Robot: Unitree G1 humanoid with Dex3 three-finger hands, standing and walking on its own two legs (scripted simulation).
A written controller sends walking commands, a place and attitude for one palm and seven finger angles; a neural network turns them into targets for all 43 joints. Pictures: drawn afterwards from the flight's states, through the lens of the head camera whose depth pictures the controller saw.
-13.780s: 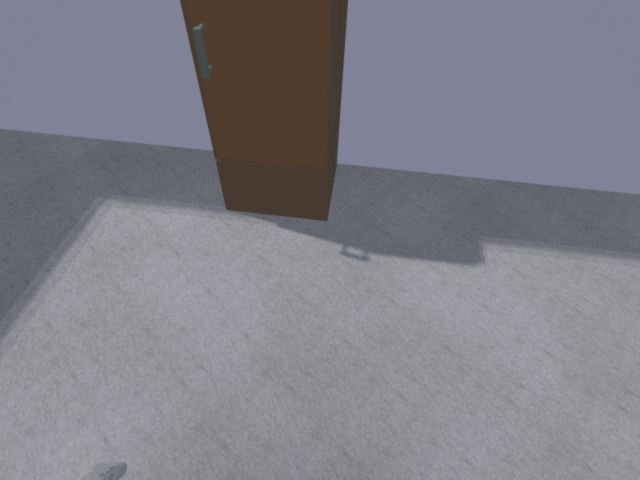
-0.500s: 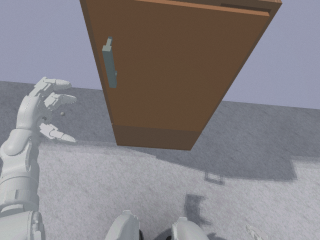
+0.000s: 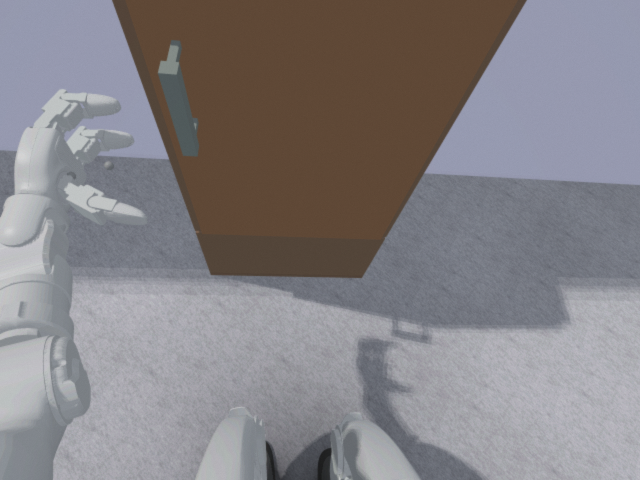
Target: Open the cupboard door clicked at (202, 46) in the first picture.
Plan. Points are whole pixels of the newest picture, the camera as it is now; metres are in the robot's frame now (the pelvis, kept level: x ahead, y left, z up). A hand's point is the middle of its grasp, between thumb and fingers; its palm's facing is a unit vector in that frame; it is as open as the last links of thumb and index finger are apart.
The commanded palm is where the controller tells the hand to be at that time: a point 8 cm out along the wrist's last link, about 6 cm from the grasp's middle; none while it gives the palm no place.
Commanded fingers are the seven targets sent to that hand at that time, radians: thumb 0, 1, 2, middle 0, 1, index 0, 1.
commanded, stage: move the hooked fingers beside the handle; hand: left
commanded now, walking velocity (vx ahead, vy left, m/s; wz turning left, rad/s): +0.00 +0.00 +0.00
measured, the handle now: (183, 102) +0.58 +0.16 +0.06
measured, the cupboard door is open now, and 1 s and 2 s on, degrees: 0 0 0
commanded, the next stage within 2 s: slide the fingers in behind the handle in 1.06 s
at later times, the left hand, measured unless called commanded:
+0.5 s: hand (114, 135) +0.53 +0.24 +0.04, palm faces -0.01 -1.00 -0.02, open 13.9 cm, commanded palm +0.51 +0.27 +0.05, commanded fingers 0.00 -0.50 0.30 -0.30 -1.20 -0.30 -1.20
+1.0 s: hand (124, 143) +0.51 +0.22 +0.05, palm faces -0.02 -1.00 -0.02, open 14.0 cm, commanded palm +0.50 +0.26 +0.05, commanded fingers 0.00 -0.50 0.30 -0.30 -1.20 -0.30 -1.20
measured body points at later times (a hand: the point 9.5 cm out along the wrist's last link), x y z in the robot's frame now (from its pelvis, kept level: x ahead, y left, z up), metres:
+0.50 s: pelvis +0.01 +0.00 -0.01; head +0.17 +0.04 +0.41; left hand +0.52 +0.29 +0.05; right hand -0.01 -0.27 -0.10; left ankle +0.04 +0.07 -0.64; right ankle +0.00 -0.11 -0.64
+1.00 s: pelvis +0.01 +0.01 +0.00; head +0.15 +0.05 +0.42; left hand +0.51 +0.28 +0.05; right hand +0.03 -0.26 -0.10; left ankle +0.04 +0.07 -0.64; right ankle +0.00 -0.11 -0.64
